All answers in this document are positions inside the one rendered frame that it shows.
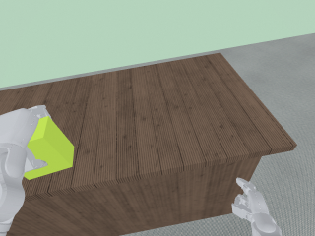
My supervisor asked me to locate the robot left forearm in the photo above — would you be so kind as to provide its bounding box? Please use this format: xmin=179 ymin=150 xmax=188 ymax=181
xmin=0 ymin=143 xmax=27 ymax=236

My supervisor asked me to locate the table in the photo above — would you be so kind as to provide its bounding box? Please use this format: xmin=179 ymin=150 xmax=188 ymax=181
xmin=0 ymin=53 xmax=297 ymax=236

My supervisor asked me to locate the sponge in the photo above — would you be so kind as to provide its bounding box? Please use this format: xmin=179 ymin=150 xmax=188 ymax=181
xmin=24 ymin=116 xmax=74 ymax=180

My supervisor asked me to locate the left robot hand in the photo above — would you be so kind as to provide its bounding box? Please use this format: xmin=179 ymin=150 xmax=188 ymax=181
xmin=0 ymin=105 xmax=52 ymax=173

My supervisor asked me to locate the robot right forearm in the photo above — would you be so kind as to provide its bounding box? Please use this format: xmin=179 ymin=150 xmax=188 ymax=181
xmin=251 ymin=212 xmax=282 ymax=236

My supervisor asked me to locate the right robot hand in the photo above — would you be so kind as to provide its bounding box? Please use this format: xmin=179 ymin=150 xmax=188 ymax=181
xmin=231 ymin=177 xmax=270 ymax=222

